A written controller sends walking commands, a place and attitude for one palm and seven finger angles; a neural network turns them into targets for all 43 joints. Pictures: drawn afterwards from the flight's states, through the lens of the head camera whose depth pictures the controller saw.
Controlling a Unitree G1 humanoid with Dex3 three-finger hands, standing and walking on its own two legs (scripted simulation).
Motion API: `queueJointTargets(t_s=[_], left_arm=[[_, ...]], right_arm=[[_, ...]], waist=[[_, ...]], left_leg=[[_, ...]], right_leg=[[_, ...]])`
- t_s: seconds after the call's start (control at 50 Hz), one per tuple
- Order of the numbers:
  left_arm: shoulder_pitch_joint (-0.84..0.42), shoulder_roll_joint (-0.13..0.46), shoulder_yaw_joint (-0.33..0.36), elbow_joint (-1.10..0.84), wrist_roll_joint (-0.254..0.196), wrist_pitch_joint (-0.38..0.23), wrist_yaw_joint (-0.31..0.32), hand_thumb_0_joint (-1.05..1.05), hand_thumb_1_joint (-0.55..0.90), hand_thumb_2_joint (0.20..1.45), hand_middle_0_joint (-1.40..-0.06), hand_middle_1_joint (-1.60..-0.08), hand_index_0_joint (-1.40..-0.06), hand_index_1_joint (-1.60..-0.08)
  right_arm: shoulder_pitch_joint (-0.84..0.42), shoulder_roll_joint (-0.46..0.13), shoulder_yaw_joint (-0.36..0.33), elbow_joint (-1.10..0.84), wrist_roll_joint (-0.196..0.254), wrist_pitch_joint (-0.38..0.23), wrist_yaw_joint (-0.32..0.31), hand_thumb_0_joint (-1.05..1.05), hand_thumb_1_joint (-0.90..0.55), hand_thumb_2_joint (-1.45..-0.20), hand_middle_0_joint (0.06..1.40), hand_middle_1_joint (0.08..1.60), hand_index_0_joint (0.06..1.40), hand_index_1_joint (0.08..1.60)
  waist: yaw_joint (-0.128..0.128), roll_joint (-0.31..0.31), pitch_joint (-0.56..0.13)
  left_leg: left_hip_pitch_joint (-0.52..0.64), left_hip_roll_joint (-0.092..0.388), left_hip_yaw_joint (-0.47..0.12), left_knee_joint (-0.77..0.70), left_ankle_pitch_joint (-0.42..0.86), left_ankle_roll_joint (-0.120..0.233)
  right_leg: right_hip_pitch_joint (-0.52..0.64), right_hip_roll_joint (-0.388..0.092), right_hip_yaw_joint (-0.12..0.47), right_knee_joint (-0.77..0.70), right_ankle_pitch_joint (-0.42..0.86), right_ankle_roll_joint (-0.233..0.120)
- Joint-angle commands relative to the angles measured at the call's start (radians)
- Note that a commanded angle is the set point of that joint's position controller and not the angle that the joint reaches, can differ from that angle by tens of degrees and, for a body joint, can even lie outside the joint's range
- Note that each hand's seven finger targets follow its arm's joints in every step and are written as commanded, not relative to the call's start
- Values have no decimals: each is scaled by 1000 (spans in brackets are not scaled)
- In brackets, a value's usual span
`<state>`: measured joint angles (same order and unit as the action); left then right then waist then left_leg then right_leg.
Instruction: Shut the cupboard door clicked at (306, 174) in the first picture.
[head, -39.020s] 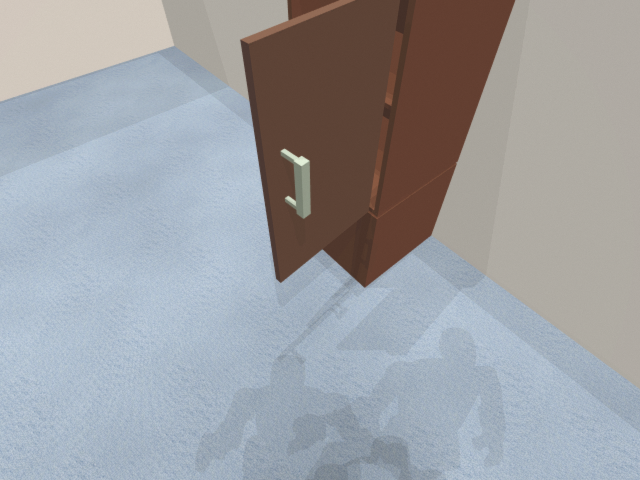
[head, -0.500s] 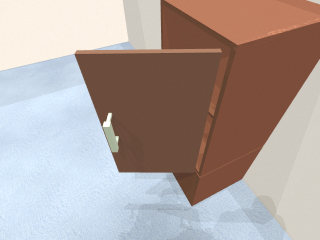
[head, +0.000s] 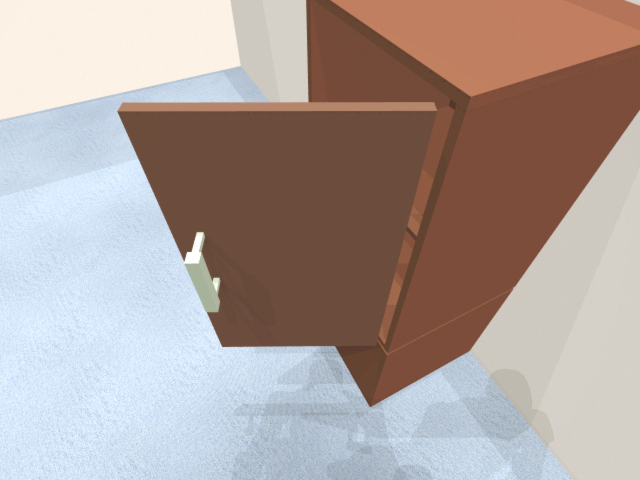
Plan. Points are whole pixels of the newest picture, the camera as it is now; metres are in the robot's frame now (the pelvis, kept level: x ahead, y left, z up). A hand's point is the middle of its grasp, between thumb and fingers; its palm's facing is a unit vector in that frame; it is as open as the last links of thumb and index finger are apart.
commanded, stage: come to a stop and stand still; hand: left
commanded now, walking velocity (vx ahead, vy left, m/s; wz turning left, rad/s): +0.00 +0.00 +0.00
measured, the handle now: (206, 273) +0.41 +0.20 -0.02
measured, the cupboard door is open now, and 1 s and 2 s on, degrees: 63 63 63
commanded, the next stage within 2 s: look again from close up in 0.32 s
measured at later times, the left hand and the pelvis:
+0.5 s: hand out of the picture +0.00 +0.16 -0.18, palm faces +0.02 -0.99 -0.17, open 7.3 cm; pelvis +0.02 +0.00 +0.00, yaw +0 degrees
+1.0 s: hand out of the picture +0.01 +0.16 -0.18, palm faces +0.03 -0.98 -0.18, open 7.3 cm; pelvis +0.02 +0.00 +0.00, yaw +0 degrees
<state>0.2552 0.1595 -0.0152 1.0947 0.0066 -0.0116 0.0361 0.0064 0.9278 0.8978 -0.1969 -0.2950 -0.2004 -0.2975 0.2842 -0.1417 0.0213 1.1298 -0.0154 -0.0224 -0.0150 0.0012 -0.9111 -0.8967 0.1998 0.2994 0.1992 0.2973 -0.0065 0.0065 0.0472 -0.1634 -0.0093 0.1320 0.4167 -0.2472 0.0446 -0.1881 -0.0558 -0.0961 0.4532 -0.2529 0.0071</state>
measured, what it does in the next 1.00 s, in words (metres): stands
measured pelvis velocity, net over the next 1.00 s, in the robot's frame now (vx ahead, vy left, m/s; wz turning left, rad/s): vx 0.02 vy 0.00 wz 0.00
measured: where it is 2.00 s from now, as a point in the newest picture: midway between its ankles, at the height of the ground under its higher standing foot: outside the picture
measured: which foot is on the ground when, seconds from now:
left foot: down 0.00-1.00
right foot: down 0.00-1.00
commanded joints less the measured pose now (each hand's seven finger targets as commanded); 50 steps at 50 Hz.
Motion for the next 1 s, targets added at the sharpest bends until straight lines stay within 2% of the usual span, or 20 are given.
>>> queueJointTargets(t_s=[0.0,0.24,0.28,0.4,0.48,0.52,0.66,0.74,0.88,0.94,0.98], left_arm=[[77,87,16,-12,4,-14,5,0,900,900,-200,-300,-200,-300],[96,74,15,11,5,-14,7,0,900,900,-200,-300,-200,-300],[98,71,17,14,7,-13,7,0,900,900,-200,-300,-200,-300],[107,66,16,20,7,-13,7,0,900,900,-200,-300,-200,-300],[109,60,18,19,7,-12,8,0,900,900,-200,-300,-200,-300],[109,63,19,21,7,-12,8,0,900,900,-200,-300,-200,-300],[108,57,21,20,7,-11,8,0,900,900,-200,-300,-200,-300],[107,59,23,20,6,-11,9,0,900,900,-200,-300,-200,-300],[109,52,23,20,7,-10,8,0,900,900,-200,-300,-200,-300],[113,55,24,20,6,-12,9,0,900,900,-200,-300,-200,-300],[113,52,25,18,6,-12,9,0,900,900,-200,-300,-200,-300]], right_arm=[[53,-88,-16,-19,3,-15,-10,0,-900,-900,200,300,200,300],[54,-83,-17,0,4,-16,-17,0,-900,-900,200,300,200,300],[51,-78,-17,0,5,-16,-18,0,-900,-900,200,300,200,300],[51,-78,-16,1,4,-16,-20,0,-900,-900,200,300,200,300],[53,-74,-18,2,4,-16,-21,0,-900,-900,200,300,200,300],[57,-77,-18,3,4,-17,-21,0,-900,-900,200,300,200,300],[63,-66,-19,8,4,-17,-23,0,-900,-900,200,300,200,300],[71,-70,-18,12,4,-18,-23,0,-900,-900,200,300,200,300],[71,-60,-20,14,3,-16,-24,0,-900,-900,200,300,200,300],[77,-60,-19,15,3,-18,-24,0,-900,-900,200,300,200,300],[77,-59,-20,15,3,-17,-25,0,-900,-900,200,300,200,300]], waist=[[13,-19,-8],[11,-7,-1],[10,7,18],[12,-11,17],[13,-1,26],[13,-5,6],[15,-21,26],[15,-4,10],[15,-16,34],[15,-18,12],[15,-14,21]], left_leg=[[-10,121,-126,-86,174,-4],[28,126,-122,-88,220,-4],[18,124,-122,-92,219,-4],[31,125,-123,-95,219,-3],[29,125,-122,-100,219,-2],[43,127,-121,-97,241,-3],[33,127,-120,-103,233,-1],[40,127,-120,-100,255,-2],[30,124,-120,-99,234,-2],[42,124,-121,-99,251,-2],[38,123,-119,-97,252,-2]], right_leg=[[15,-78,94,-67,166,-42],[18,-73,92,-72,192,-40],[15,-72,92,-76,188,-40],[17,-73,92,-81,191,-38],[16,-72,93,-84,186,-39],[25,-73,91,-79,199,-38],[27,-71,89,-83,198,-38],[36,-72,85,-76,202,-39],[26,-71,87,-83,198,-39],[37,-74,87,-80,214,-40],[36,-72,85,-79,216,-40]])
